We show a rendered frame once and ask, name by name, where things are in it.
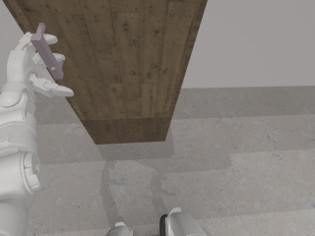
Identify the robot shin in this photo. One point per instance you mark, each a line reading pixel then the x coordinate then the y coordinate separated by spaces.
pixel 120 224
pixel 176 209

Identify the robot left upper arm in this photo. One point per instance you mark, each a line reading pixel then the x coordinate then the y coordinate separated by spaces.
pixel 21 178

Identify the cupboard door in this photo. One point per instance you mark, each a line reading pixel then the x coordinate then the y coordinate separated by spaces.
pixel 123 58

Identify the robot left hand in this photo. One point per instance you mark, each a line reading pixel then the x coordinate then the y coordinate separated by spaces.
pixel 20 67

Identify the handle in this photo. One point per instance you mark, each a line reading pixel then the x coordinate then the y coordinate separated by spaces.
pixel 44 51

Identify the left robot shin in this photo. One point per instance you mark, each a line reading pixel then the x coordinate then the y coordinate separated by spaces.
pixel 120 224

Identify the robot left forearm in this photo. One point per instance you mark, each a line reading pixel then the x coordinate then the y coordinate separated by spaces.
pixel 18 125

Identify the right robot shin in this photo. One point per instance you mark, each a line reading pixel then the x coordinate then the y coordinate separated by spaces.
pixel 176 209

